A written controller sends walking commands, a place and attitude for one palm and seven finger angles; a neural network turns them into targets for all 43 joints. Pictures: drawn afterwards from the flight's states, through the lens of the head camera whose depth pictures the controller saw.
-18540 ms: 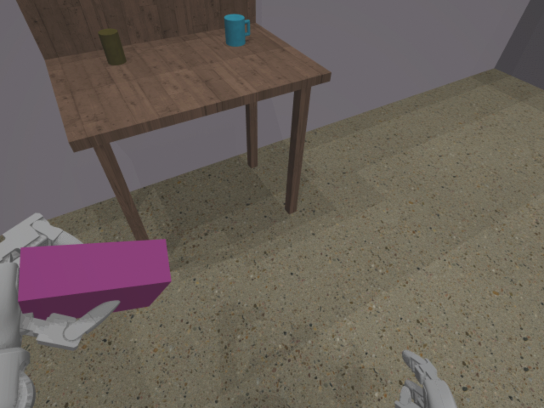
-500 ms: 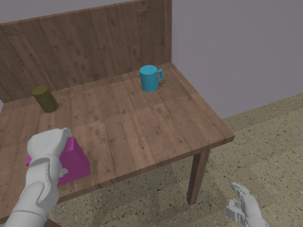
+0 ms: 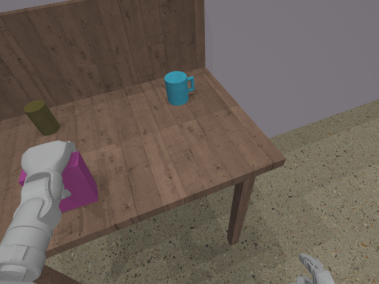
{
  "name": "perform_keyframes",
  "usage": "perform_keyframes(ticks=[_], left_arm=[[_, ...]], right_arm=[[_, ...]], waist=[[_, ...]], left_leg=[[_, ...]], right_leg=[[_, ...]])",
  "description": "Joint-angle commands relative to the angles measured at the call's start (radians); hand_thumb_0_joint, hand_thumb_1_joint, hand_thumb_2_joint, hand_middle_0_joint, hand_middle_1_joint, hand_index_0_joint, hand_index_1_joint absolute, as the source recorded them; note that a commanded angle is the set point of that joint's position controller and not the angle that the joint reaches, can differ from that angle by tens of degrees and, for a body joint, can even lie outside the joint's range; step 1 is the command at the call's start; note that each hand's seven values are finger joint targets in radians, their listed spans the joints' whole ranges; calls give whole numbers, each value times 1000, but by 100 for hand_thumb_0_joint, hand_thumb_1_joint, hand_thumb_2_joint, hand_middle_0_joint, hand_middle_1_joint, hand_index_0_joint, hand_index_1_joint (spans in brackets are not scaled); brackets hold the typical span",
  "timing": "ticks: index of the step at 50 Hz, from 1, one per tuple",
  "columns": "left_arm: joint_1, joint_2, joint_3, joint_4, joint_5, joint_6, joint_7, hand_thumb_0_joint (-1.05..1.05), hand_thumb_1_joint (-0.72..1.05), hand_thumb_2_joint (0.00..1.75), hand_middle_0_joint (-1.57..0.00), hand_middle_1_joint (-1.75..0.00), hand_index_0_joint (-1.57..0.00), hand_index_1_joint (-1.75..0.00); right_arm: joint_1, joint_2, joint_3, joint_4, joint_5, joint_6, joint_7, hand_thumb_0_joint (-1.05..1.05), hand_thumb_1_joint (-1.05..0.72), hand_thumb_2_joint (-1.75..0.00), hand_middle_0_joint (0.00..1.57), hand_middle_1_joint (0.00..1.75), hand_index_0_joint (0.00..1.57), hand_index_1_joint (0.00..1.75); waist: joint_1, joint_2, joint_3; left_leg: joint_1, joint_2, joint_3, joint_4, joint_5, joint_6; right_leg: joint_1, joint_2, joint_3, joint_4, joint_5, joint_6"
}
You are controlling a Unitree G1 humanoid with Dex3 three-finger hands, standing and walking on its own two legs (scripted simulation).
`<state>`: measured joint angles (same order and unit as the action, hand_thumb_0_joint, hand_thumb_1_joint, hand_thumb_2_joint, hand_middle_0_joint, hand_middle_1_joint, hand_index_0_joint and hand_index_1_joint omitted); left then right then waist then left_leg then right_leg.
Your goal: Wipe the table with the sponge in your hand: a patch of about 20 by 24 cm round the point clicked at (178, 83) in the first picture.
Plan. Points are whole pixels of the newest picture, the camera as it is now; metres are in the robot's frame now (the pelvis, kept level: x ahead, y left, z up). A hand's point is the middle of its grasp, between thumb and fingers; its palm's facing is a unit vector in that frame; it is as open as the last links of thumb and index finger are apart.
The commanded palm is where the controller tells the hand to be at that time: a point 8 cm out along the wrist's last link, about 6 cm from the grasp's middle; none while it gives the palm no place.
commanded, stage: wipe forward along the first lane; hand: left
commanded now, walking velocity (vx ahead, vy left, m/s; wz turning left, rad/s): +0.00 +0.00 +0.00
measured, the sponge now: (67, 190) +0.30 +0.34 +0.01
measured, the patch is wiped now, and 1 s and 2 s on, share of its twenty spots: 0.15 0.20 0.45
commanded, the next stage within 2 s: slide across to the middle lane in 0.98 s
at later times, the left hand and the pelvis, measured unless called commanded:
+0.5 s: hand (58, 155) +0.37 +0.37 +0.06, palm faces -0.14 +0.01 -0.99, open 9.2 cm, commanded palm +0.36 +0.36 +0.10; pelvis -0.01 +0.00 -0.01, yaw +0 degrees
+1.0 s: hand (54, 143) +0.41 +0.40 +0.06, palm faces -0.13 +0.01 -0.99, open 9.1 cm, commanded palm +0.40 +0.39 +0.10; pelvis +0.00 +0.03 -0.01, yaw -1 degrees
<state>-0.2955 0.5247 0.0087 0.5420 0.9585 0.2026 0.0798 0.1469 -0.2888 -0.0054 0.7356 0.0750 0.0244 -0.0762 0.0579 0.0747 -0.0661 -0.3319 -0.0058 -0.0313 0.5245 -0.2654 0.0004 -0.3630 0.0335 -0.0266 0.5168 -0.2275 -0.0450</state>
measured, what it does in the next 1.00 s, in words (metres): stands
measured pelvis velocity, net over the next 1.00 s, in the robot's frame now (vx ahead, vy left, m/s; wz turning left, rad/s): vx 0.00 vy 0.03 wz -0.01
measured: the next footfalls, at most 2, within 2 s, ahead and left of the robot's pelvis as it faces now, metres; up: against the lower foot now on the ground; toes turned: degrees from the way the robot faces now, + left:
none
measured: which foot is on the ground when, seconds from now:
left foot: down 0.00-1.00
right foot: down 0.00-1.00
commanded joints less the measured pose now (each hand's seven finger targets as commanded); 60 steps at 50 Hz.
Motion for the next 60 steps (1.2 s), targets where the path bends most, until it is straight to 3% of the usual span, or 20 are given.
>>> perform_keyframes(ticks=[1, 8, 11, 13, 15, 18, 21, 23, 24, 28, 30, 34, 37, 39, 45, 48, 53, 56, 58, 60], left_arm=[[-251, 259, 84, 8, 41, -16, 49, 0, 10, 130, -120, -160, -120, -160], [-375, 341, 128, 120, 46, -67, 69, 0, 10, 130, -120, -160, -120, -160], [-458, 325, 86, 165, 54, -82, 76, 0, 10, 130, -120, -160, -120, -160], [-471, 368, 121, 199, 59, -93, 80, 0, 10, 130, -120, -160, -120, -160], [-519, 368, 101, 231, 58, -103, 84, 0, 10, 130, -120, -160, -120, -160], [-522, 422, 144, 267, 66, -118, 86, 0, 10, 130, -120, -160, -120, -160], [-565, 407, 109, 310, 79, -126, 90, 0, 10, 130, -120, -160, -120, -160], [-551, 430, 138, 324, 83, -134, 93, 0, 10, 130, -120, -160, -120, -160], [-558, 408, 115, 320, 81, -140, 95, 0, 10, 130, -120, -160, -120, -160], [-565, 456, 159, 350, 74, -150, 106, 0, 10, 130, -120, -160, -120, -160], [-577, 428, 127, 356, 79, -151, 109, 0, 10, 130, -120, -160, -120, -160], [-597, 454, 136, 382, 93, -148, 111, 0, 10, 130, -120, -160, -120, -160], [-606, 420, 108, 391, 93, -144, 112, 0, 10, 130, -120, -160, -120, -160], [-625, 468, 141, 404, 94, -150, 113, 0, 10, 130, -120, -160, -120, -160], [-702, 426, 88, 430, 112, -148, 115, 0, 10, 130, -120, -160, -120, -160], [-746, 486, 126, 447, 120, -150, 115, 0, 10, 130, -120, -160, -120, -160], [-770, 490, 119, 468, 133, -154, 111, 0, 10, 130, -120, -160, -120, -160], [-761, 389, 48, 426, 122, -154, 105, 0, 10, 130, -120, -160, -120, -160], [-778, 400, 82, 364, 98, -167, 109, 0, 10, 130, -120, -160, -120, -160], [-787, 356, 53, 358, 66, -165, 117, 0, 10, 130, -120, -160, -120, -160]], right_arm=[[-74, -126, -45, -142, -1, -40, -8, 0, -90, -90, 20, 30, 20, 30], [-26, -135, -48, -125, 4, -34, -6, 0, -90, -90, 20, 30, 20, 30], [1, -135, -50, -117, 5, -33, -5, 0, -90, -90, 20, 30, 20, 30], [13, -139, -51, -112, 4, -31, -5, 0, -90, -90, 20, 30, 20, 30], [31, -141, -52, -105, 6, -29, -4, 0, -90, -90, 20, 30, 20, 30], [47, -148, -54, -99, 4, -23, -1, 0, -90, -90, 20, 30, 20, 30], [69, -147, -54, -92, 5, -19, 5, 0, -90, -90, 20, 30, 20, 30], [78, -151, -57, -89, 4, -17, 7, 0, -90, -90, 20, 30, 20, 30], [86, -149, -59, -90, 3, -16, 8, 0, -90, -90, 20, 30, 20, 30], [98, -157, -61, -80, 4, -12, 13, 0, -90, -90, 20, 30, 20, 30], [106, -156, -63, -79, 5, -11, 18, 0, -90, -90, 20, 30, 20, 30], [120, -161, -64, -71, 4, -6, 21, 0, -90, -90, 20, 30, 20, 30], [124, -160, -64, -72, 5, -5, 24, 0, -90, -90, 20, 30, 20, 30], [135, -166, -65, -67, 3, -2, 22, 0, -90, -90, 20, 30, 20, 30], [154, -164, -64, -64, 2, -1, 27, 0, -90, -90, 20, 30, 20, 30], [164, -171, -62, -59, 0, 0, 23, 0, -90, -90, 20, 30, 20, 30], [191, -172, -64, -56, -6, 5, 28, 0, -90, -90, 20, 30, 20, 30], [192, -159, -70, -62, -7, 7, 35, 0, -90, -90, 20, 30, 20, 30], [185, -154, -75, -61, -9, 4, 33, 0, -90, -90, 20, 30, 20, 30], [184, -151, -75, -55, -6, 3, 31, 0, -90, -90, 20, 30, 20, 30]], waist=[[-22, -135, -143], [-38, -127, -153], [-61, -104, -157], [-52, -118, -187], [-74, -122, -183], [-59, -99, -228], [-82, -91, -202], [-66, -85, -242], [-75, -85, -251], [-72, -104, -250], [-83, -94, -240], [-80, -69, -251], [-91, -96, -248], [-89, -96, -257], [-111, -69, -239], [-108, -58, -252], [-112, -39, -294], [-113, -1, -311], [-102, 18, -353], [-121, -31, -330]], left_leg=[[-56, -38, 31, -49, 35, 57], [-108, -33, 26, -36, -15, 61], [-114, -32, 31, -29, -43, 63], [-128, -30, 24, -27, -34, 63], [-141, -29, 33, -14, -38, 66], [-154, -28, 30, -12, -6, 64], [-164, -26, 32, -3, -14, 65], [-159, -25, 25, -3, 18, 65], [-154, -25, 31, 4, 24, 68], [-177, -23, 29, 2, 34, 67], [-172, -23, 34, 6, 33, 67], [-157, -21, 26, 1, 50, 67], [-150, -19, 25, 1, 55, 67], [-154, -20, 22, 1, 57, 68], [-129, -12, 8, 3, 66, 62], [-132, -9, -4, -1, 63, 59], [-119, -6, -8, 15, 121, 54], [-64, 0, -14, 21, 157, 46], [-26, 6, -22, 19, 209, 44], [-25, 8, -17, 15, 193, 47]], right_leg=[[103, -22, 54, -96, 36, 7], [66, -23, 68, -94, -20, 8], [37, -27, 59, -93, -55, 13], [51, -24, 64, -87, -41, 9], [50, -28, 67, -87, -34, 16], [76, -27, 75, -75, 13, 9], [46, -27, 65, -73, 12, 11], [59, -21, 64, -62, 46, 4], [63, -23, 62, -60, 62, 7], [75, -22, 67, -61, 88, 6], [59, -23, 58, -60, 88, 9], [44, -18, 48, -53, 88, 2], [30, -15, 44, -58, 93, 4], [37, -14, 45, -56, 91, 3], [-36, -7, 25, -47, 68, -3], [-47, -4, 26, -45, 50, -10], [-49, 0, 21, -28, 98, -14], [-69, 3, 10, -26, 104, -16], [-48, 5, 12, -25, 133, -21], [-42, 4, 9, -38, 134, -11]])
